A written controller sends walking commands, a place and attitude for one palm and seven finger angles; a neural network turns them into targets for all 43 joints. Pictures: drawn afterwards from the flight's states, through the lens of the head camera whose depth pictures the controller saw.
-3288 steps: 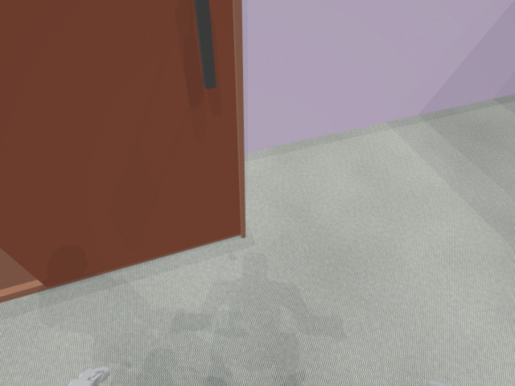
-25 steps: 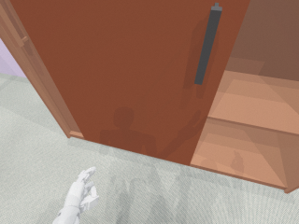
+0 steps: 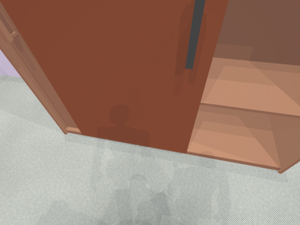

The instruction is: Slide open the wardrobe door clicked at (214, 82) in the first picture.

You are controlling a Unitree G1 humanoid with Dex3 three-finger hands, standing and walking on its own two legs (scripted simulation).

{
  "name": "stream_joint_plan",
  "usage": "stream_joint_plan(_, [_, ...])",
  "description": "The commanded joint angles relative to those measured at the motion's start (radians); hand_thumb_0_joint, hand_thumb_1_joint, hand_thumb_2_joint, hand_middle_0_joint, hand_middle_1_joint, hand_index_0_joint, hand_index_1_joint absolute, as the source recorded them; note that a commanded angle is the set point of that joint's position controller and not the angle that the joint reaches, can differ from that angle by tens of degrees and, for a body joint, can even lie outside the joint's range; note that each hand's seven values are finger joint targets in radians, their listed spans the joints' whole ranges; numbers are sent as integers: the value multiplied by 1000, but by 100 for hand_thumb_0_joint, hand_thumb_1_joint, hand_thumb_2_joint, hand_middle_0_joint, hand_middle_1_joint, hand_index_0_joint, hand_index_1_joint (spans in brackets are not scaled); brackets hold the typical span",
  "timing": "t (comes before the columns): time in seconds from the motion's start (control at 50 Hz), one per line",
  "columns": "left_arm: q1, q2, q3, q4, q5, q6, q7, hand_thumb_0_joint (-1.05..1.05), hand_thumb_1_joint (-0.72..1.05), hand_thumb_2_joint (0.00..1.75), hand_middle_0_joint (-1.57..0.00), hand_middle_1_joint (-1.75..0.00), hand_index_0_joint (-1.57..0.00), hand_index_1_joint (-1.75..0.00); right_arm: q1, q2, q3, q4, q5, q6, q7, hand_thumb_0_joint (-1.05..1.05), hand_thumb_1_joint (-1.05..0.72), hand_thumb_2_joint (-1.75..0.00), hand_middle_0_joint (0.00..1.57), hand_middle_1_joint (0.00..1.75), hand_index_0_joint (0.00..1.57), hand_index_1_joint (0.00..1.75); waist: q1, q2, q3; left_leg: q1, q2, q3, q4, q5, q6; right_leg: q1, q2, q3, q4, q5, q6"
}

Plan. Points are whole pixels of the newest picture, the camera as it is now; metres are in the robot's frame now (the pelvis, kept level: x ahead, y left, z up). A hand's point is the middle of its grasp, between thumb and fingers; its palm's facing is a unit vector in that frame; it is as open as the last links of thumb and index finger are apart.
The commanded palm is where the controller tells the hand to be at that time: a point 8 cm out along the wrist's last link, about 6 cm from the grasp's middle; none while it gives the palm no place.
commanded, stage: let the arm hang, fingers relaxed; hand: right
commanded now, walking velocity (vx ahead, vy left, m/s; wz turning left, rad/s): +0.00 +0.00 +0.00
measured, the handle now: (194, 31) +0.64 -0.11 +0.18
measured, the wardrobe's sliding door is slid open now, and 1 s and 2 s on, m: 0.62 0.62 0.62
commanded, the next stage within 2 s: look to check the result in 0.64 s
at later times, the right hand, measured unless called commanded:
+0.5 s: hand out of the picture +0.04 -0.18 -0.17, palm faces +0.00 +0.98 -0.19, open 7.3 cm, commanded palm none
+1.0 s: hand out of the picture +0.04 -0.17 -0.17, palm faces +0.00 +0.98 -0.18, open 7.4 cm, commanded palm none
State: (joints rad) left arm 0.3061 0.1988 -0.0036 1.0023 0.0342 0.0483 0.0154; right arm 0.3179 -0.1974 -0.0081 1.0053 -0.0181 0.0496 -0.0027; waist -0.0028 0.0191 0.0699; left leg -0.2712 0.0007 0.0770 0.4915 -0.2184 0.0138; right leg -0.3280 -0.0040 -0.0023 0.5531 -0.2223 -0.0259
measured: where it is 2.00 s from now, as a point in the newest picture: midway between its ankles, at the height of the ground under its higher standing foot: outside the picture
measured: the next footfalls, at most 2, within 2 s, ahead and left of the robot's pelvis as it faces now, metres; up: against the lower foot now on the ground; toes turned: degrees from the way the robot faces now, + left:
none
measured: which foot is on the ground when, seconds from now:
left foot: down 0.00-1.00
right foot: down 0.00-1.00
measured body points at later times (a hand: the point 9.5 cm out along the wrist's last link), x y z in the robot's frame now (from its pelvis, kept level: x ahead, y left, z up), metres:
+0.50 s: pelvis +0.01 -0.01 +0.00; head +0.03 -0.01 +0.45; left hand +0.01 +0.21 -0.16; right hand +0.05 -0.23 -0.15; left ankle +0.03 +0.12 -0.73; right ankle +0.05 -0.10 -0.73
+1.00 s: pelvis +0.04 +0.00 +0.01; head +0.05 +0.00 +0.46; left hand +0.05 +0.23 -0.15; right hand +0.05 -0.22 -0.15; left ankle +0.03 +0.12 -0.73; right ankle +0.05 -0.10 -0.73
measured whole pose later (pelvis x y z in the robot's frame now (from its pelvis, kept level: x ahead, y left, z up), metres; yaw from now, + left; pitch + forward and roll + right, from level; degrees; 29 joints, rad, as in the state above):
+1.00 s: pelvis +0.04 +0.00 +0.01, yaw +2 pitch -1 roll +0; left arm 0.23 0.17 -0.01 1.13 0.02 0.00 0.03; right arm 0.25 -0.15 -0.01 1.14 -0.01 0.00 -0.02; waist 0.00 -0.01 0.05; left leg -0.17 0.01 0.04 0.42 -0.23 0.00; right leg -0.19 0.01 -0.04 0.43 -0.22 -0.03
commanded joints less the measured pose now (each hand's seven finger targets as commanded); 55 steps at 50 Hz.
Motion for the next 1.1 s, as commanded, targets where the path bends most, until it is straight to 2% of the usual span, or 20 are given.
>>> stream_joint_plan(0.0, [5,126,43,-58,-2,-32,14,0,90,90,-20,-30,-20,-30,-11,-116,-34,-23,-2,-44,-13,0,-90,-90,20,30,20,30,10,-65,-54,7,86,-132,-142,-229,42,-30,-76,119,-178,-230,-27])
stream_joint_plan(0.04, [34,113,42,-38,-2,-33,15,0,90,90,-20,-30,-20,-30,-14,-102,-31,-3,-2,-45,-15,0,-90,-90,20,30,20,30,15,-13,-44,-14,86,-128,-145,-231,39,-17,-81,122,-180,-212,-29])
stream_joint_plan(0.2, [57,72,35,19,-4,-39,15,0,90,90,-20,-30,-20,-30,1,-77,-25,54,0,-47,-24,0,-90,-90,20,30,20,30,10,33,7,-27,94,-128,-144,-181,32,-7,-79,107,-189,-134,-29])
stream_joint_plan(0.24, [55,64,32,28,-4,-41,14,0,90,90,-20,-30,-20,-30,4,-72,-25,58,0,-50,-25,0,-90,-90,20,30,20,30,9,28,-7,-19,95,-130,-143,-164,30,3,-77,100,-185,-108,-27])
stream_joint_plan(0.3, [48,54,30,37,-4,-42,15,0,90,90,-20,-30,-20,-30,-5,-65,-25,61,0,-50,-27,0,-90,-90,20,30,20,30,9,3,9,-18,92,-129,-138,-138,27,3,-80,101,-197,-95,-26])
stream_joint_plan(0.4, [27,54,28,51,-4,-49,17,0,90,90,-20,-30,-20,-30,-13,-55,-26,66,0,-53,-28,0,-90,-90,20,30,20,30,3,-27,-4,24,85,-115,-119,-73,20,1,-89,112,-224,-76,-25])
stream_joint_plan(0.5, [7,54,27,57,-5,-52,20,0,90,90,-20,-30,-20,-30,-22,-52,-25,76,1,-56,-28,0,-90,-90,20,30,20,30,3,-65,-21,50,89,-111,-120,-20,19,28,-89,98,-218,-18,-21])
stream_joint_plan(0.54, [8,57,27,58,-8,-57,20,0,90,90,-20,-30,-20,-30,-22,-55,-26,76,2,-61,-29,0,-90,-90,20,30,20,30,4,-42,-58,72,96,-113,-121,30,18,61,-92,95,-200,59,-21])
stream_joint_plan(0.58, [6,59,26,63,-9,-58,21,0,90,90,-20,-30,-20,-30,-27,-55,-24,79,3,-61,-28,0,-90,-90,20,30,20,30,6,-48,-61,72,99,-110,-120,49,16,82,-95,89,-197,91,-20])
stream_joint_plan(0.64, [-2,62,25,67,-11,-57,22,0,90,90,-20,-30,-20,-30,-29,-56,-22,85,3,-63,-29,0,-90,-90,20,30,20,30,7,-24,-57,71,101,-112,-128,66,14,103,-95,83,-191,123,-17])
stream_joint_plan(0.76, [-15,63,22,80,-11,-54,24,0,90,90,-20,-30,-20,-30,-32,-51,-19,99,3,-60,-29,0,-90,-90,20,30,20,30,9,-24,-23,59,98,-113,-145,36,11,114,-97,81,-208,97,-14])
stream_joint_plan(0.92, [-21,74,20,90,-14,-58,25,0,90,90,-20,-30,-20,-30,-18,-61,-17,109,4,-67,-30,0,-90,-90,20,30,20,30,8,-1,-58,80,104,-119,-151,103,13,164,-99,67,-193,169,-13])
stream_joint_plan(0.98, [-21,65,19,98,-13,-58,26,0,90,90,-20,-30,-20,-30,-21,-57,-15,114,6,-68,-31,0,-90,-90,20,30,20,30,9,-17,-47,86,107,-123,-155,119,12,164,-97,63,-198,175,-11])
stream_joint_plan(1.02, [-24,71,19,98,-15,-57,26,0,90,90,-20,-30,-20,-30,-19,-62,-15,115,5,-68,-31,0,-90,-90,20,30,20,30,8,-3,-37,81,104,-121,-160,110,12,165,-100,61,-201,169,-9])
stream_joint_plan(1.08, [-23,65,16,104,-13,-56,26,0,90,90,-20,-30,-20,-30,-23,-56,-14,118,6,-66,-31,0,-90,-90,20,30,20,30,8,-21,-13,76,103,-126,-171,78,12,153,-98,62,-212,138,-7])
